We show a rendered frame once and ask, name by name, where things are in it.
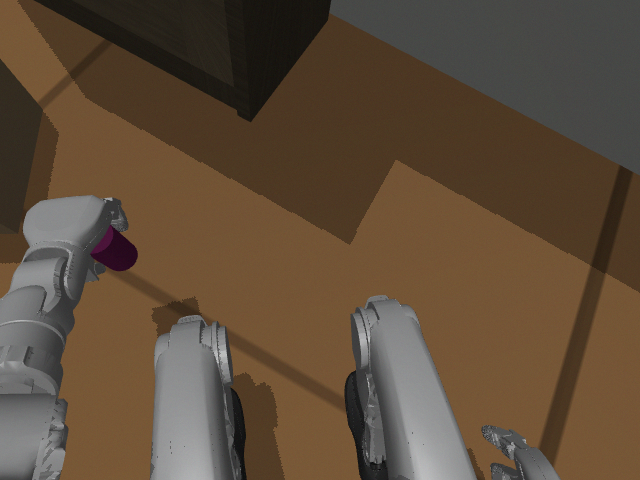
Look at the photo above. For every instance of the left robot arm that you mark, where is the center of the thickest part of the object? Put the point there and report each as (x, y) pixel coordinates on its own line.
(36, 315)

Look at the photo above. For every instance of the left robot foot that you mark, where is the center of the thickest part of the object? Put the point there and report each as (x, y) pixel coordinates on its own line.
(239, 435)

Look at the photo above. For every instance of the bookshelf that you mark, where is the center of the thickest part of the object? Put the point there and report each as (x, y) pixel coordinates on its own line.
(237, 51)

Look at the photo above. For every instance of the left robot hand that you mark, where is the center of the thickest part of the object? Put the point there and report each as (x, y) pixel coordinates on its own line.
(81, 221)

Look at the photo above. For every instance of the right robot hand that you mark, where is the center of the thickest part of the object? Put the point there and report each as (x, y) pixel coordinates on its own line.
(531, 463)

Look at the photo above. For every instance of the right robot foot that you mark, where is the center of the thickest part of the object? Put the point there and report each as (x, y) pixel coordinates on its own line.
(367, 470)

